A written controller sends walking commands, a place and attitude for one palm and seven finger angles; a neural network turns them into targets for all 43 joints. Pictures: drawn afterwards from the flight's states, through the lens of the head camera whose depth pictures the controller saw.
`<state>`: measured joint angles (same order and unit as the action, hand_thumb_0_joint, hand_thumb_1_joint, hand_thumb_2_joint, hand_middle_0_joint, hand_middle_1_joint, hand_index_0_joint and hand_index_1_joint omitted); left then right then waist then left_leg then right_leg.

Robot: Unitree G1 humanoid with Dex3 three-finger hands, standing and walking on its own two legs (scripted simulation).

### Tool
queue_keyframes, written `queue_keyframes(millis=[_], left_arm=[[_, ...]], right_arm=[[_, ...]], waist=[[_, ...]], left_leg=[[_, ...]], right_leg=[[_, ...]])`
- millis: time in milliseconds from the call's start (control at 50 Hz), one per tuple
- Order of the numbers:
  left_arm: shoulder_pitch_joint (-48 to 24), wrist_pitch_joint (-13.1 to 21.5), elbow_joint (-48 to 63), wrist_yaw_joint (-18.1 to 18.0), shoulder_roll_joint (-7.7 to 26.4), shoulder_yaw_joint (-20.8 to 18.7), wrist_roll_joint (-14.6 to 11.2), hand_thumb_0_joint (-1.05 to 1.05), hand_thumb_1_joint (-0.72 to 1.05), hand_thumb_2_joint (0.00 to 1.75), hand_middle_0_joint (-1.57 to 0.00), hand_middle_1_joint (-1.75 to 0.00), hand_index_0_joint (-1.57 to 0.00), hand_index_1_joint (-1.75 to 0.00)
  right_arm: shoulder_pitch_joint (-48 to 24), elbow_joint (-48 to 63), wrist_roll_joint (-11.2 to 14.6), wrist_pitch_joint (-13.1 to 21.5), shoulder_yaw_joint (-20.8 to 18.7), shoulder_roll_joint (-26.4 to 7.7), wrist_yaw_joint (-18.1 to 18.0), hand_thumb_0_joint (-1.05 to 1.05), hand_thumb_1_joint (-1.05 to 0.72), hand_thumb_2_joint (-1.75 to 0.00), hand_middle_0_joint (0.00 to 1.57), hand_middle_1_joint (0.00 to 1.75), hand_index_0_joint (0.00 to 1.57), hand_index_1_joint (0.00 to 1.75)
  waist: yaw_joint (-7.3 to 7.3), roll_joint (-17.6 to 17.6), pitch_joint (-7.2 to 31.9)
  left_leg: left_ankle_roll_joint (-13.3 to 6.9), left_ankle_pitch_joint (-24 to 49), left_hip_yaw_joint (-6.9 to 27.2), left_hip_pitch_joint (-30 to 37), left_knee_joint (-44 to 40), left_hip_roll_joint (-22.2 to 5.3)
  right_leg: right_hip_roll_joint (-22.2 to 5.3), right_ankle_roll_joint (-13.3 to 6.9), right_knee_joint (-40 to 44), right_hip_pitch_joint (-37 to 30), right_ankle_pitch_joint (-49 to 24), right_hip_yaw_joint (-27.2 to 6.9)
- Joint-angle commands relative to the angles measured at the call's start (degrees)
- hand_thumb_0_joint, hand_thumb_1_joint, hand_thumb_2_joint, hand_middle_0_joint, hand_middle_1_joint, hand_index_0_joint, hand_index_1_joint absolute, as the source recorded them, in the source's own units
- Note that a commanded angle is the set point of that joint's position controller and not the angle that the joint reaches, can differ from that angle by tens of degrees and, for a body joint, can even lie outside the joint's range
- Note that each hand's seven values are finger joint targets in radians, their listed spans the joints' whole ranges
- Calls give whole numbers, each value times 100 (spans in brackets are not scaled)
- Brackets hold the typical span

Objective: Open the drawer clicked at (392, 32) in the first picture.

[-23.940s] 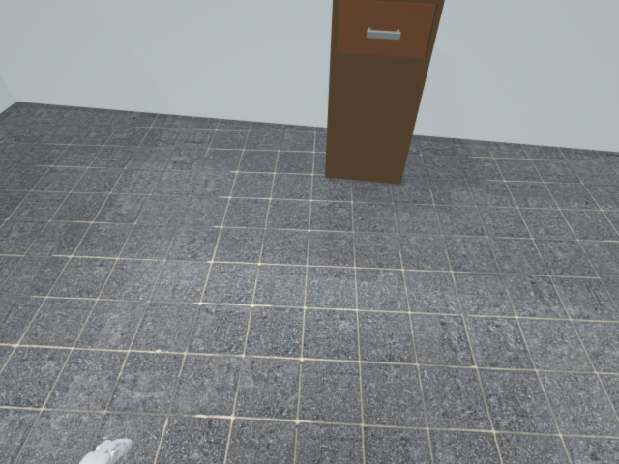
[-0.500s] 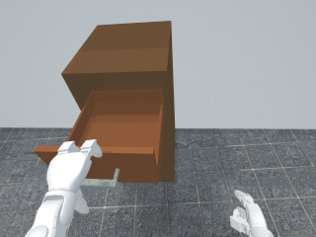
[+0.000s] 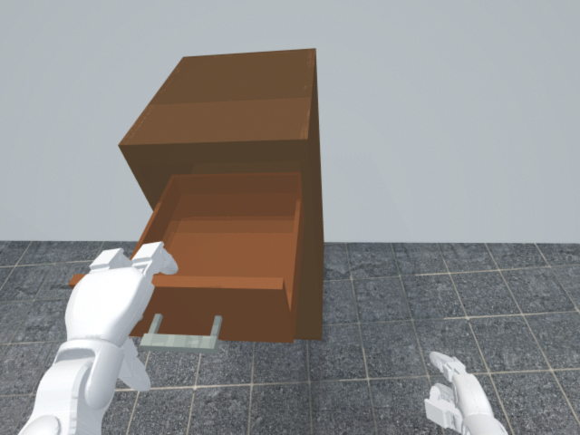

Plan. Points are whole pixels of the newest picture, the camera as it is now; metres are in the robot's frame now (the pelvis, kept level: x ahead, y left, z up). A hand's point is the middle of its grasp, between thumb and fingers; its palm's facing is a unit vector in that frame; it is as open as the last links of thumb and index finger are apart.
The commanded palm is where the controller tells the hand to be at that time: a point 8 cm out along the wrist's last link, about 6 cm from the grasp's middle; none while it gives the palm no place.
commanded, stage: draw the hand back to the body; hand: left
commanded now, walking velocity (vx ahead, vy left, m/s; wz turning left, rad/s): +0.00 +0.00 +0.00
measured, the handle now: (183, 332) +0.26 +0.24 -0.05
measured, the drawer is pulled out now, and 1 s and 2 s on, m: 0.30 0.30 0.30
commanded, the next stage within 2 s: step back with the hand held close in 1.58 s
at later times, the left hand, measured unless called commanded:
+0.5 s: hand (113, 330) +0.19 +0.25 +0.10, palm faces +0.06 -0.09 -0.99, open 13.9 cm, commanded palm +0.16 +0.26 +0.16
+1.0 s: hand (112, 300) +0.20 +0.23 +0.16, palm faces +0.38 -0.85 -0.37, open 12.0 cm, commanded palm +0.14 +0.27 +0.17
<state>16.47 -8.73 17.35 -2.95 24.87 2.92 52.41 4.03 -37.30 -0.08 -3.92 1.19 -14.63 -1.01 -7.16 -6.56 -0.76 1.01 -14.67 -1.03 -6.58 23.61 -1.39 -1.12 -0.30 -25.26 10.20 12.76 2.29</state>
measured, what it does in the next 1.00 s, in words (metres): stands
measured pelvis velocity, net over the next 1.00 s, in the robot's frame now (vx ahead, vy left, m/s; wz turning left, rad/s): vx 0.00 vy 0.00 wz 0.00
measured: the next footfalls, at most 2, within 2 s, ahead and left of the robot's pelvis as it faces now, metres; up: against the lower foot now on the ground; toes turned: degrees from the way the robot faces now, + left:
none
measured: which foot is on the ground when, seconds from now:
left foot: down 0.00-1.00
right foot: down 0.00-1.00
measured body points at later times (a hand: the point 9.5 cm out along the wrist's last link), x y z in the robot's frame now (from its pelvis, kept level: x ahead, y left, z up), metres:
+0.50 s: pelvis -0.01 +0.01 +0.00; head -0.02 -0.04 +0.45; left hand +0.18 +0.26 +0.15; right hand +0.21 -0.19 -0.10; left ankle -0.02 +0.13 -0.74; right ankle +0.01 -0.11 -0.74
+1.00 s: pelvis +0.00 +0.00 +0.00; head -0.01 -0.02 +0.45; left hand +0.17 +0.27 +0.18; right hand +0.18 -0.21 -0.08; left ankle -0.02 +0.13 -0.74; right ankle +0.01 -0.11 -0.74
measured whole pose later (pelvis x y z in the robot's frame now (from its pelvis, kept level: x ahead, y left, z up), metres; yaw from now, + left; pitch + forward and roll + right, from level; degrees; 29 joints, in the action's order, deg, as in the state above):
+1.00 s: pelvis +0.00 +0.00 +0.00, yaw +0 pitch -5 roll +0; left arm 26.0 7.5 25.0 -6.0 17.0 -14.5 -1.9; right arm 11.2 -37.2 -1.3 9.1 1.7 -12.3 -4.5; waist -3.3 -3.4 -3.8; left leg 1.1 -14.5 -0.8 -2.8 22.3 -2.1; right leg -0.3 -0.2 -21.2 5.1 11.1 2.6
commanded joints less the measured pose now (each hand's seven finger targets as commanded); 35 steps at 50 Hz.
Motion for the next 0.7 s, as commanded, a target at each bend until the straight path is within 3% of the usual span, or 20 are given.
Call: queue_keyframes(millis=[0, 80, 140, 160, 240, 260, 280, 340, 360, 380, 440, 460, 480, 540, 560, 580, 600, 620, 640, 680], left_arm=[[-1098, 349, 1216, -382, 1049, -745, 198, 0, -50, 30, -30, -120, -30, -120], [-1270, 460, 942, -512, 1222, -952, 212, 0, -50, 30, -30, -120, -30, -120], [-1152, 408, 1049, -542, 1264, -1078, 136, 0, -50, 30, -30, -120, -30, -120], [-1178, 398, 935, -533, 1073, -878, 164, 0, -50, 30, -30, -120, -30, -120], [-698, 233, 1028, -420, 1291, -1179, -33, 0, -50, 30, -30, -120, -30, -120], [-770, 215, 1001, -362, 1018, -844, -20, 0, -50, 30, -30, -120, -30, -120], [-750, 205, 924, -334, 1222, -1041, -64, 0, -50, 30, -30, -120, -30, -120], [-617, 182, 1200, -243, 1253, -1070, -84, 0, -50, 30, -30, -120, -30, -120], [-644, 221, 1199, -223, 1143, -941, -53, 0, -50, 30, -30, -120, -30, -120], [-649, 266, 1174, -233, 1364, -1153, -68, 0, -50, 30, -30, -120, -30, -120], [-669, 405, 1415, -296, 1532, -1350, -79, 0, -50, 30, -30, -120, -30, -120], [-610, 465, 1352, -317, 1310, -1186, -28, 0, -50, 30, -30, -120, -30, -120], [-589, 517, 1273, -338, 1399, -1270, -76, 0, -50, 30, -30, -120, -30, -120], [-528, 599, 1435, -421, 1540, -1484, -96, 0, -50, 30, -30, -120, -30, -120], [-551, 622, 1414, -428, 1274, -1227, -66, 0, -50, 30, -30, -120, -30, -120], [-758, 1073, 1484, -325, -642, -1150, -4388, 0, -47, 32, -30, -118, -30, -118], [-391, 1333, 1382, -347, -20, -1475, -4635, 0, -43, 33, -29, -115, -29, -115], [-207, 1437, 1379, -397, 172, -1673, -4648, 0, -40, 34, -29, -113, -29, -113], [72, 1560, 1624, -444, 430, -2148, -5022, 0, -36, 36, -29, -111, -29, -111], [-264, 1800, 2205, -526, 489, -2256, -5165, 0, -29, 39, -29, -107, -29, -107]], right_arm=[[-1024, 889, -59, 371, -159, -407, -43, 0, -90, -90, 20, 30, 20, 30], [-983, 764, -51, 421, -179, -360, -88, 0, -90, -90, 20, 30, 20, 30], [-1116, 879, -4, 444, -161, -366, -82, 0, -90, -90, 20, 30, 20, 30], [-1047, 832, -27, 455, -131, -335, -70, 0, -90, -90, 20, 30, 20, 30], [-1167, 930, 31, 409, -157, -407, -50, 0, -90, -90, 20, 30, 20, 30], [-1120, 935, 10, 419, -95, -370, -32, 0, -90, -90, 20, 30, 20, 30], [-1064, 835, 25, 360, -163, -401, -45, 0, -90, -90, 20, 30, 20, 30], [-1189, 1005, 38, 375, -122, -437, -45, 0, -90, -90, 20, 30, 20, 30], [-1101, 997, 16, 414, -77, -401, -37, 0, -90, -90, 20, 30, 20, 30], [-1060, 901, 13, 368, -143, -438, -55, 0, -90, -90, 20, 30, 20, 30], [-1110, 989, 11, 428, -126, -455, -99, 0, -90, -90, 20, 30, 20, 30], [-1042, 985, -23, 472, -86, -391, -87, 0, -90, -90, 20, 30, 20, 30], [-1022, 899, -21, 458, -154, -411, -109, 0, -90, -90, 20, 30, 20, 30], [-1068, 947, -5, 500, -151, -446, -120, 0, -90, -90, 20, 30, 20, 30], [-1032, 948, -25, 531, -116, -389, -108, 0, -90, -90, 20, 30, 20, 30], [-622, 1368, 62, 872, -121, -41, -212, 0, -90, -90, 20, 30, 20, 30], [-673, 1240, -10, 1102, -96, -247, -310, 0, -90, -90, 20, 30, 20, 30], [-705, 1213, -16, 1201, -70, -227, -347, 0, -90, -90, 20, 30, 20, 30], [-603, 1169, -45, 1238, -49, -268, -436, 0, -90, -90, 20, 30, 20, 30], [-468, 1178, -93, 1425, -32, -236, -495, 0, -90, -90, 20, 30, 20, 30]], waist=[[45, 488, 937], [32, 447, 854], [-42, 349, 1070], [-12, 446, 1093], [-80, 393, 978], [-31, 450, 914], [12, 483, 729], [-33, 464, 748], [-20, 507, 792], [13, 512, 714], [-29, 326, 757], [-43, 411, 820], [0, 405, 632], [-36, 263, 705], [-14, 267, 695], [635, 1022, 68], [490, 1126, 294], [413, 777, 211], [341, 903, 331], [313, 523, 670]], left_leg=[[-218, 1436, -130, -32, -158, 274], [-201, 1267, -97, -55, -216, 273], [-173, 1310, -66, -59, -201, 275], [-189, 1349, -118, -100, -207, 285], [-163, 1367, -91, -158, -280, 266], [-183, 1319, -127, -222, -313, 281], [-172, 1264, -116, -237, -383, 259], [-185, 1135, -100, -211, -360, 242], [-211, 1141, -120, -219, -343, 258], [-191, 1113, -97, -210, -403, 236], [-181, 973, -77, -186, -343, 225], [-203, 994, -85, -171, -313, 251], [-191, 920, -76, -153, -361, 235], [-157, 948, -28, -137, -326, 225], [-179, 951, -67, -140, -312, 245], [-334, 433, -72, 343, -261, -13], [-318, 241, -56, 334, -339, -44], [-293, 175, -58, 276, -394, -1], [-245, 273, -13, 264, -446, 5], [-191, 511, -49, 329, -480, 35]], right_leg=[[185, -56, 397, -459, -999, -54], [186, -85, 476, -413, -743, -87], [190, -88, 434, -552, -798, -124], [155, -71, 384, -545, -795, -28], [200, -72, 408, -669, -912, -91], [149, -56, 371, -626, -822, 18], [199, -61, 443, -587, -786, -15], [204, -53, 483, -579, -622, -53], [160, -44, 441, -579, -572, 18], [204, -53, 493, -565, -570, -10], [194, -53, 530, -531, -391, -63], [158, -52, 492, -498, -321, 19], [185, -52, 578, -414, -283, -27], [207, -68, 576, -416, -279, -61], [157, -57, 542, -369, -218, 29], [271, -50, 690, -150, -126, 110], [255, -20, 632, -331, 6, 103], [243, -33, 653, -346, 72, 63], [212, -9, 747, -480, 86, 87], [119, -13, 705, -697, -77, 90]])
